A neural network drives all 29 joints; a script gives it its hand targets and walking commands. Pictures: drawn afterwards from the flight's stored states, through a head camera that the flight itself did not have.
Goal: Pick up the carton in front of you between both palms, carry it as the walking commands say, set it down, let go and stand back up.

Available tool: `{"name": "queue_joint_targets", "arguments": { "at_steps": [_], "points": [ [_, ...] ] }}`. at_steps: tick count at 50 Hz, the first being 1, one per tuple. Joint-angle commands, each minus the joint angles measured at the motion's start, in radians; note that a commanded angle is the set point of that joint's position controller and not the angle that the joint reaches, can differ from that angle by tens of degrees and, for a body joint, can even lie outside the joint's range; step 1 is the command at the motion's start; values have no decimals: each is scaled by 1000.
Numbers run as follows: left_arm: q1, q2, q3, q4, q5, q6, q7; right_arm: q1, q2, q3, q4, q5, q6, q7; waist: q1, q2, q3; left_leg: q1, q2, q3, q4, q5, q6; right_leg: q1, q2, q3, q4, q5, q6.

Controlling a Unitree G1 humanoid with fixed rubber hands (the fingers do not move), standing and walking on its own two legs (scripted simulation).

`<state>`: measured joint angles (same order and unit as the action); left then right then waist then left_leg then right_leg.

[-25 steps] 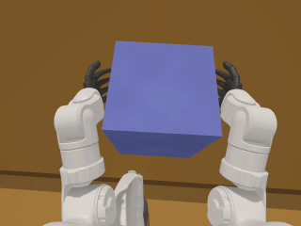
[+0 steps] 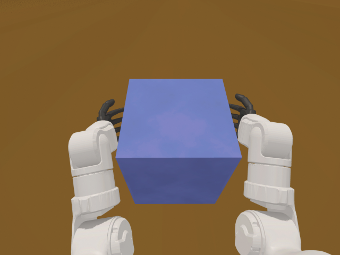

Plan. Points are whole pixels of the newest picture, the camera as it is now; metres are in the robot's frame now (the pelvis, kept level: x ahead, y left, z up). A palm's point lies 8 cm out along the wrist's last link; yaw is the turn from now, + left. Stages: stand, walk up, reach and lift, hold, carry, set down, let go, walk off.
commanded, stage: carry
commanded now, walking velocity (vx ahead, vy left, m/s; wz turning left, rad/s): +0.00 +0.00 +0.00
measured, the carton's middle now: (175, 146) +0.34 +0.01 +0.08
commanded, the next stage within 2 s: none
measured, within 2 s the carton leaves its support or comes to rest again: neither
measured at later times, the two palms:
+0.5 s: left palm (116, 130) +0.36 +0.14 +0.13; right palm (244, 124) +0.36 -0.16 +0.13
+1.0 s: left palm (117, 130) +0.36 +0.14 +0.13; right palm (245, 125) +0.36 -0.16 +0.13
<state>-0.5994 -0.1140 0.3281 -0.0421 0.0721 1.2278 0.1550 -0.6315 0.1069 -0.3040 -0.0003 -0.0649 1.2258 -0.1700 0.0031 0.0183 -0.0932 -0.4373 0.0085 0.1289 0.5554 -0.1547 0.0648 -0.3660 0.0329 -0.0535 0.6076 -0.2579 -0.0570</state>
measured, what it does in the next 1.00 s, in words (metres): stands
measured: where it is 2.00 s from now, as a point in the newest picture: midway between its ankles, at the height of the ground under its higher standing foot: outside the picture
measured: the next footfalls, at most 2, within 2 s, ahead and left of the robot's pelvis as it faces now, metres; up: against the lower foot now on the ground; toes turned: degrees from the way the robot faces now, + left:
left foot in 1.84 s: +0.33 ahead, +0.24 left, +0.10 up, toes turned +0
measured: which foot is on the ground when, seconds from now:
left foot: down 0.00-1.00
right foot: down 0.00-1.00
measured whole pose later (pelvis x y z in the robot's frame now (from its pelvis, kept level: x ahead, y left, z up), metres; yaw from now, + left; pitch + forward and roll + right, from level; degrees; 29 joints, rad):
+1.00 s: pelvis +0.04 -0.01 +0.01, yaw +0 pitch +1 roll +0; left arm -0.47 -0.13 0.28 0.01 0.07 1.11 0.15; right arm -0.49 0.12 -0.27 0.03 -0.07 1.10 -0.15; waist -0.01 0.00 -0.10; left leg -0.35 0.02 0.11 0.51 -0.19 0.05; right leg -0.25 0.05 -0.06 0.51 -0.29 -0.07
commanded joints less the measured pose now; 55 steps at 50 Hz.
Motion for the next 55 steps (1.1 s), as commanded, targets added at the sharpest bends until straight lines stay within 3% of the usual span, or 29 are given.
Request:
{"name": "queue_joint_targets", "arguments": {
  "at_steps": [1, 5, 21, 55],
  "points": [
    [-591, -757, -562, 73, -166, -13, -55, -554, 773, 533, 24, 154, -7, 50, -15, -60, -270, 213, 93, -118, -67, -77, 6, 13, -194, 212, -216, 20, -56],
    [-595, -799, -558, 110, -149, -59, -51, -558, 826, 537, 82, 152, -50, 55, -11, -37, -274, 204, 120, -148, -87, -8, 19, 74, -152, 148, -179, 107, -41],
    [-514, -782, -606, 25, -160, -128, -20, -484, 812, 596, 6, 177, -126, 36, -15, -15, -334, 265, 126, -148, -72, 149, 31, 160, -142, 124, -151, 270, -51],
    [-476, -764, -626, -4, -165, -135, -20, -446, 787, 618, -34, 175, -134, 35, -11, -14, -303, 268, 130, -150, -94, 98, 32, 146, -139, 122, -175, 191, -53]
  ]
}}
